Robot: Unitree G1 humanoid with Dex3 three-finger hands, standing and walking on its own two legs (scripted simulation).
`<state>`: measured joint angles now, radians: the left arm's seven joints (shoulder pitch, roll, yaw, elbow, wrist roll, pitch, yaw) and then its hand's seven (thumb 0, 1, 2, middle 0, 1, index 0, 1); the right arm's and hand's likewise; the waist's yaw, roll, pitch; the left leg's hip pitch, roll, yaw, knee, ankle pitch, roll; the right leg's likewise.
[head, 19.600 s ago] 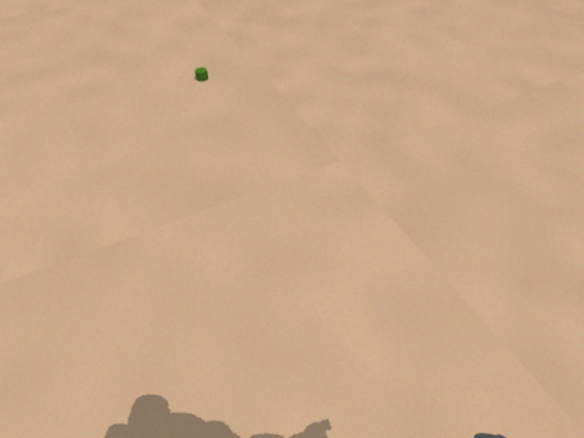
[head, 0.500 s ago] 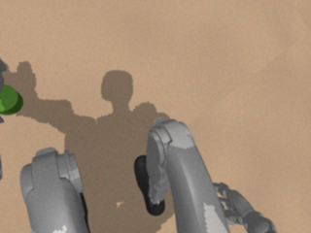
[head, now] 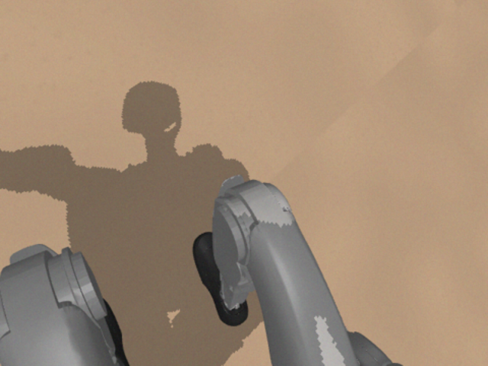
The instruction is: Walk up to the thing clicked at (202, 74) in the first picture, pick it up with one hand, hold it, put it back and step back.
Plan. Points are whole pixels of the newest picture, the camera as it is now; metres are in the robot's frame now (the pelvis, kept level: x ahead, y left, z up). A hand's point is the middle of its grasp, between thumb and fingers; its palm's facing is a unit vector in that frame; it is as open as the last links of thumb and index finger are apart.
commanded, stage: rest palm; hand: left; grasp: from above
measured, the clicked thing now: out of the picture +0.46 +0.30 -0.28
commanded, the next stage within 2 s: close in 0.36 s
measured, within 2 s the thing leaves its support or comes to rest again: neither
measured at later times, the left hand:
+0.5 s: hand out of the picture +0.45 +0.30 -0.25, palm faces -0.45 -0.13 -0.88, open 13.9 cm
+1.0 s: hand out of the picture +0.45 +0.29 -0.26, palm faces -0.45 -0.13 -0.89, open 11.9 cm
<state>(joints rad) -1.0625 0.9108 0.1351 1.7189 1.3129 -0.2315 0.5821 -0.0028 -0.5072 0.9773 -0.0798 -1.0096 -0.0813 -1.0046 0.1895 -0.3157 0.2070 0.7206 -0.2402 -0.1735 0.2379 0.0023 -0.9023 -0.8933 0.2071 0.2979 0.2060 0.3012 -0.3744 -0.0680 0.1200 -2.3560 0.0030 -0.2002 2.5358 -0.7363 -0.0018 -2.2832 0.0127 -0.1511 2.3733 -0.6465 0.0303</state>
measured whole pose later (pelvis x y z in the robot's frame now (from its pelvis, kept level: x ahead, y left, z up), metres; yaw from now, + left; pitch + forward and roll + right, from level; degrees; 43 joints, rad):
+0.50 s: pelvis +0.00 +0.00 +0.00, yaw -1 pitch +29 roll -13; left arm -1.09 0.96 0.13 1.78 1.32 -0.20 0.64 0.00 -0.49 1.00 -0.10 -1.03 -0.09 -1.03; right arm 0.13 -0.34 0.24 0.69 -0.26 -0.25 0.29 0.00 -0.91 -0.90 0.20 0.30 0.20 0.30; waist -0.40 -0.11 0.16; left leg -2.35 0.01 -0.22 2.56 -0.74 0.00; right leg -2.26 0.02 -0.17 2.37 -0.64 0.04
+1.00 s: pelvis -0.01 +0.00 +0.00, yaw -2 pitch +27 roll -14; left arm -1.09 0.99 0.12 1.80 1.30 -0.20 0.67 0.00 -0.19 0.81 -0.27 -0.99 -0.31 -0.95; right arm 0.12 -0.36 0.29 0.67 -0.26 -0.28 0.30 0.00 -0.91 -0.90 0.20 0.30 0.20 0.30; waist -0.41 -0.13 0.20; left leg -2.34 0.01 -0.24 2.56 -0.73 0.01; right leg -2.24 0.03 -0.19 2.36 -0.62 0.05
